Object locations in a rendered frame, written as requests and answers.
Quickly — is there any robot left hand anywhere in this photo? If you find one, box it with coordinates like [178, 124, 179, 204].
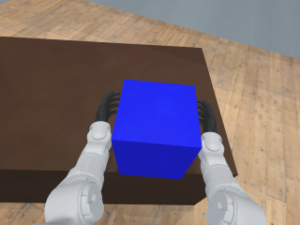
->
[95, 90, 121, 123]

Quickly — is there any robot left forearm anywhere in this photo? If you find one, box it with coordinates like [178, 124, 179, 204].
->
[44, 121, 112, 222]

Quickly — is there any robot right upper arm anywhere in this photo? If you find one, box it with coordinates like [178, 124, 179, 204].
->
[205, 189, 266, 225]

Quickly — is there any robot right forearm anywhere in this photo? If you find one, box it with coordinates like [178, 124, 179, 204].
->
[198, 132, 267, 225]

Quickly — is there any robot left upper arm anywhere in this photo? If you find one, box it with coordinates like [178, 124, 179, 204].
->
[32, 180, 104, 225]

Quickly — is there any carton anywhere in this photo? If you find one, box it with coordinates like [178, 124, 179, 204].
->
[111, 79, 203, 180]

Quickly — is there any pedestal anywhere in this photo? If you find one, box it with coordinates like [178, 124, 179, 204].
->
[0, 36, 238, 205]

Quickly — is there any robot right hand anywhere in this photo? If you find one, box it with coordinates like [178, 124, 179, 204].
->
[196, 99, 218, 133]

